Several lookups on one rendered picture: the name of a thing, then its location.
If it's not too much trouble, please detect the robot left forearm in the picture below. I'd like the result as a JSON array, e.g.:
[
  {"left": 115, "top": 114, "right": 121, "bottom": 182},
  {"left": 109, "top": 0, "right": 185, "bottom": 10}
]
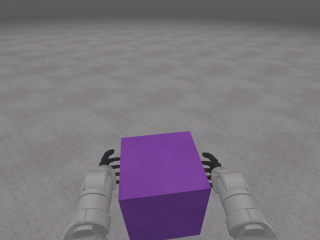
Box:
[{"left": 61, "top": 165, "right": 117, "bottom": 240}]

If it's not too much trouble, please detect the robot right forearm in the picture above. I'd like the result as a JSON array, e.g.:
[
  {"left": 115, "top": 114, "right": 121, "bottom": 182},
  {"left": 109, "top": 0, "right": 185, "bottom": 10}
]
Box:
[{"left": 211, "top": 166, "right": 281, "bottom": 240}]

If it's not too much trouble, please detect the right robot hand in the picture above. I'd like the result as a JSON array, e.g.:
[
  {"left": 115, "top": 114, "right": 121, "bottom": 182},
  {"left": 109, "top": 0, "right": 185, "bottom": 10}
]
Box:
[{"left": 201, "top": 152, "right": 221, "bottom": 188}]

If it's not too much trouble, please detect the carton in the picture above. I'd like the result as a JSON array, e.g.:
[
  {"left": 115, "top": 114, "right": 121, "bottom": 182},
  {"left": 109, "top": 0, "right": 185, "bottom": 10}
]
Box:
[{"left": 118, "top": 131, "right": 212, "bottom": 240}]

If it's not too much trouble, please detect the left robot hand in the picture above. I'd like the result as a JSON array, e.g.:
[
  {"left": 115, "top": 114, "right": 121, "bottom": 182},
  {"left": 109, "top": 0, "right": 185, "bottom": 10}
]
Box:
[{"left": 99, "top": 149, "right": 120, "bottom": 184}]

